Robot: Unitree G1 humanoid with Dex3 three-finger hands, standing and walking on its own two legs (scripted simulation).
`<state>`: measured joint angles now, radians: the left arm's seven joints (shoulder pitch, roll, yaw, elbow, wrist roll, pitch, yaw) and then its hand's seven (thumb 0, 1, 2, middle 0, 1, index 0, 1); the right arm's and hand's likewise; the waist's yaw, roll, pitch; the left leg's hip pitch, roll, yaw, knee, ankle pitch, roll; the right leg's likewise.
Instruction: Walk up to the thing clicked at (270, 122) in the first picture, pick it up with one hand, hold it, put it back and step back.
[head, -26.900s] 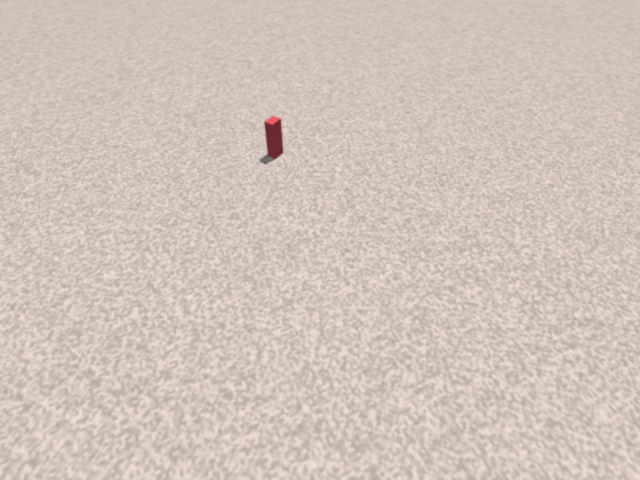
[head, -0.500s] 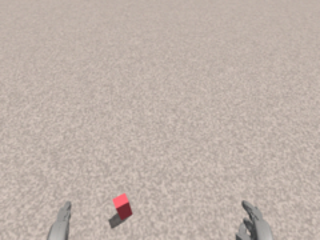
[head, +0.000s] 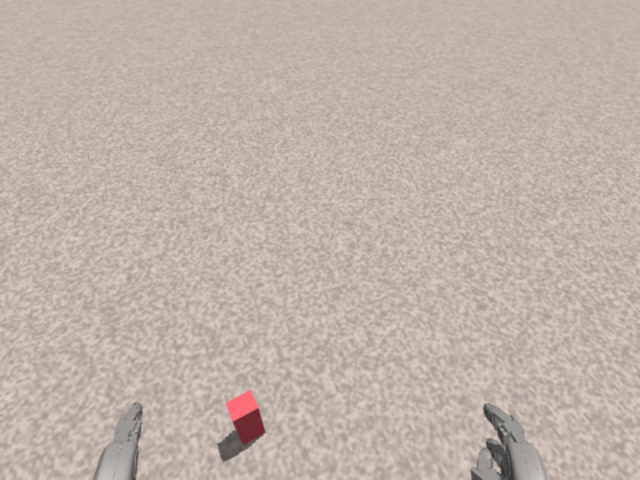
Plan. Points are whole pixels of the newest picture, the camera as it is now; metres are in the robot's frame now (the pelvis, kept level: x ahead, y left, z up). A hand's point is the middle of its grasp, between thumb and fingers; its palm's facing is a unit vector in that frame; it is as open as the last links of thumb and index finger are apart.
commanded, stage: stand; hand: left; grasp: from the side
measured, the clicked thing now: (246, 418) +0.41 +0.18 -0.63
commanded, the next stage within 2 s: none
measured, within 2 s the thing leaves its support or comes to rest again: neither
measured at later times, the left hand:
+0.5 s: hand out of the picture +0.11 +0.23 -0.11, palm faces -0.03 -0.94 -0.34, open 8.4 cm
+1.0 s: hand out of the picture +0.02 +0.26 -0.11, palm faces -0.01 -0.94 -0.35, open 7.4 cm
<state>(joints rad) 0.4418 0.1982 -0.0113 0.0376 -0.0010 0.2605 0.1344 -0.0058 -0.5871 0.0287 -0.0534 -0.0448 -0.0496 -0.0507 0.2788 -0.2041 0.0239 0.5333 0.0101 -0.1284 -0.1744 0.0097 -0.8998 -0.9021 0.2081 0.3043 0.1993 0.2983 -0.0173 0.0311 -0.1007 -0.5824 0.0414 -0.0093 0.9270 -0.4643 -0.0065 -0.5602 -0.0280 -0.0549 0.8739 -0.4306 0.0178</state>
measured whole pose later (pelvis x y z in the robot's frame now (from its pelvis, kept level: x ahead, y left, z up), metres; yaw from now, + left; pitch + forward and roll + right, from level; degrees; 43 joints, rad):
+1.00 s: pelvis -0.02 +0.02 +0.05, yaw +0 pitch -4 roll +0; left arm 0.19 0.32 0.00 1.10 0.04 0.00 0.01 0.01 0.90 0.90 -0.21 -0.30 -0.20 -0.30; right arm 0.16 -0.30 -0.02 1.10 -0.03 0.01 0.00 0.00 -0.90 -0.90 0.21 0.30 0.20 0.30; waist 0.01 0.01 0.05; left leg -0.14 -0.02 0.02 0.40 -0.18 0.02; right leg -0.15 -0.08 -0.04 0.41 -0.18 0.05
